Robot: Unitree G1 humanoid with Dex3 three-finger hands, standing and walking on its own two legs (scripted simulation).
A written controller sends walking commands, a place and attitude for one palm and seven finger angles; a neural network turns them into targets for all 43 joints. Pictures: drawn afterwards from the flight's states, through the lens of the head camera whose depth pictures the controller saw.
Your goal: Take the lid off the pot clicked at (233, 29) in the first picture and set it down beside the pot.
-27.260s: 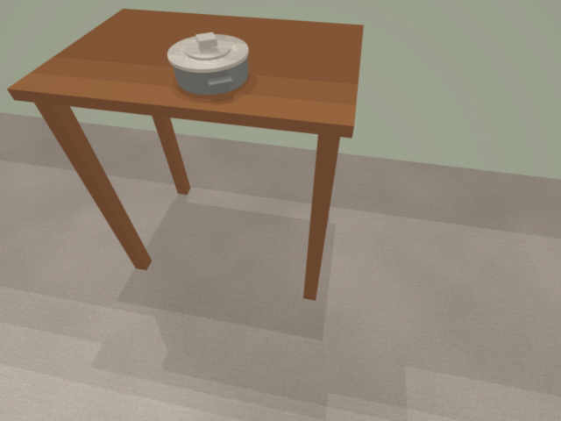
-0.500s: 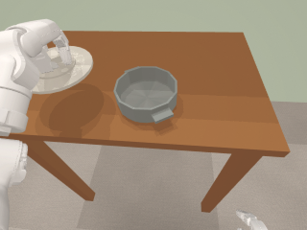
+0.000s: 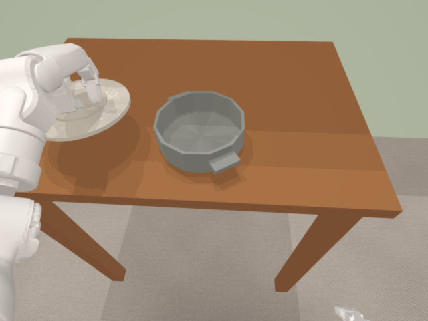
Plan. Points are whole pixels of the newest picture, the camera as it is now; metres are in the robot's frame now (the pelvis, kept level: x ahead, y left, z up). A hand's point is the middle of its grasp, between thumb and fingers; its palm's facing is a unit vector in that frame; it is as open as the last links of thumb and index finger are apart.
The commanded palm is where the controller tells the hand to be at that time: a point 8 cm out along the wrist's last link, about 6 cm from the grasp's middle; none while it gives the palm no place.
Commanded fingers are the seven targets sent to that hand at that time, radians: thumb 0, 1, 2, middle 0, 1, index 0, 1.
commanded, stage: lower the lid onto the table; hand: left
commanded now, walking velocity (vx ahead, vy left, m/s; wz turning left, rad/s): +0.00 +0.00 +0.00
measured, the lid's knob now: (73, 93) +0.48 +0.26 +0.17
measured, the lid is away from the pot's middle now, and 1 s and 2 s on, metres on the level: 0.23 0.25 0.25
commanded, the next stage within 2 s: open the fingers wide in 1.26 s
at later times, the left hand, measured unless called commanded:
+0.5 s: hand (70, 115) +0.44 +0.26 +0.16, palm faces -0.38 -0.09 -0.92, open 5.3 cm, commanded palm +0.43 +0.26 +0.23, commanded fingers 0.00 0.59 1.12 -0.83 -0.90 -1.07 -1.00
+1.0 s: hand (77, 120) +0.46 +0.26 +0.13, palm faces -0.44 -0.09 -0.90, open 5.1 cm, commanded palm +0.45 +0.26 +0.20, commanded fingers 0.00 0.59 1.12 -0.83 -0.90 -1.07 -1.00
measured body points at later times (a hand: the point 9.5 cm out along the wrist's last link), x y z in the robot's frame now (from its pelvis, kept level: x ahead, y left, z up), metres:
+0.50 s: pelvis +0.00 +0.01 +0.00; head +0.05 +0.00 +0.45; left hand +0.45 +0.26 +0.21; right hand +0.11 -0.26 -0.12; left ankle -0.01 +0.05 -0.75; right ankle +0.00 -0.12 -0.75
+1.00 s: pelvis +0.01 +0.02 +0.00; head +0.06 +0.02 +0.44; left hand +0.47 +0.27 +0.18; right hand +0.06 -0.26 -0.13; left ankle -0.01 +0.05 -0.75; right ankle +0.00 -0.12 -0.75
